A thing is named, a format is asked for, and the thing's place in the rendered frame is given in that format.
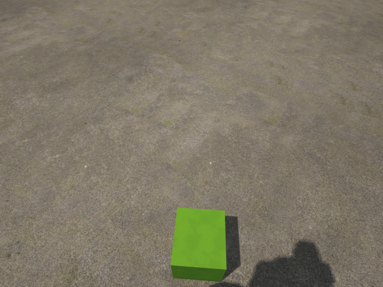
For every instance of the carton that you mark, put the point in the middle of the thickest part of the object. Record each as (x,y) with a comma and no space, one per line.
(199,246)

